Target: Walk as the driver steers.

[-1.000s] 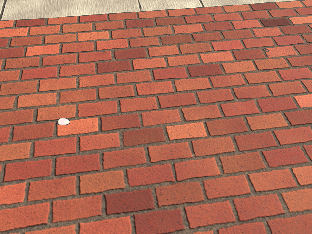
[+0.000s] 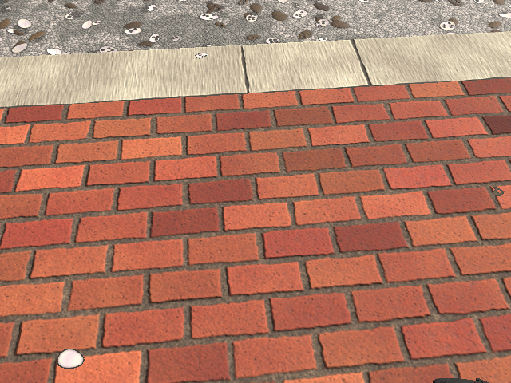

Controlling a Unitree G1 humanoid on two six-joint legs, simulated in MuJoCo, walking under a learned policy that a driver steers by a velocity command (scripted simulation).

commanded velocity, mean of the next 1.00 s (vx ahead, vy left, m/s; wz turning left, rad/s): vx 0.50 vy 0.00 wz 0.00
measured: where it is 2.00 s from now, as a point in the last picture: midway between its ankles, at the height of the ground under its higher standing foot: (282, 175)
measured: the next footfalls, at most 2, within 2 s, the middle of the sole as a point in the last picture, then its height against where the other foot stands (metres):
right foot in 0.56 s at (328, 379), level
left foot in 1.14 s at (243, 264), level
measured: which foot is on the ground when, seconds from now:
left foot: down 0.00-0.58, up 0.60-1.00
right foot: down 0.00-0.00, up 0.02-0.54, down 0.56-1.00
